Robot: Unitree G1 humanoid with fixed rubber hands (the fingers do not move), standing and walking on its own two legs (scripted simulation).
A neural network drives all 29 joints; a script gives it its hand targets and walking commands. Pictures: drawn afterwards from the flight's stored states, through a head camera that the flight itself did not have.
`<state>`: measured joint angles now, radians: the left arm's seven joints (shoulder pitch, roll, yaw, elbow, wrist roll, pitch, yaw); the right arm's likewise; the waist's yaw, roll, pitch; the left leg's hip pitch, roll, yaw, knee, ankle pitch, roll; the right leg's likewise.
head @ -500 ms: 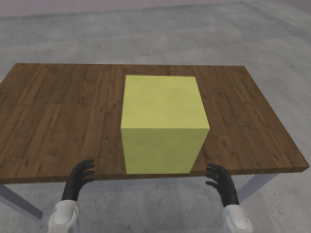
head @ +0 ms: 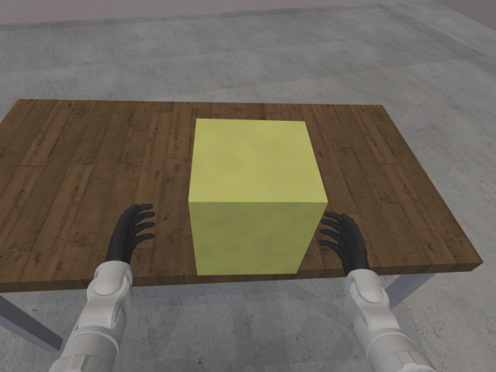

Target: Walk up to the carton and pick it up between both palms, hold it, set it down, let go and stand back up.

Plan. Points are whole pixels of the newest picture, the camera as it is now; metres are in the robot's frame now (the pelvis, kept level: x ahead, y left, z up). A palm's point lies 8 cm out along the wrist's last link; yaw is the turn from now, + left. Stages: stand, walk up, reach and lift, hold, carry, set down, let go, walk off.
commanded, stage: reach and lift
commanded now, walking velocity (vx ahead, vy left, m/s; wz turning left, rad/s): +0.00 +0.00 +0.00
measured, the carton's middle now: (249, 200) +0.42 +0.00 +0.00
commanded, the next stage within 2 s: none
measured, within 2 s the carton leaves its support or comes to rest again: neither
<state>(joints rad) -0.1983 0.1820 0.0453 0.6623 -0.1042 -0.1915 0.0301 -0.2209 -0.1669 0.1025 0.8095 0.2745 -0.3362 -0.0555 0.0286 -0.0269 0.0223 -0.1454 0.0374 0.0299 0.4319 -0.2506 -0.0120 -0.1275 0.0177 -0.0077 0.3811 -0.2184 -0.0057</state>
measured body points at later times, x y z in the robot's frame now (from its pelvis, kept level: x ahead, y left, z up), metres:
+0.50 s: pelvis -0.01 +0.00 +0.00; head +0.01 +0.01 +0.45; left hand +0.36 +0.22 +0.08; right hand +0.38 -0.17 +0.08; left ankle -0.01 +0.12 -0.74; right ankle -0.01 -0.12 -0.74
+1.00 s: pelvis +0.00 +0.00 +0.00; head +0.02 +0.01 +0.45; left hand +0.42 +0.22 +0.14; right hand +0.44 -0.17 +0.13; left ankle -0.01 +0.12 -0.74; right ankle -0.01 -0.12 -0.74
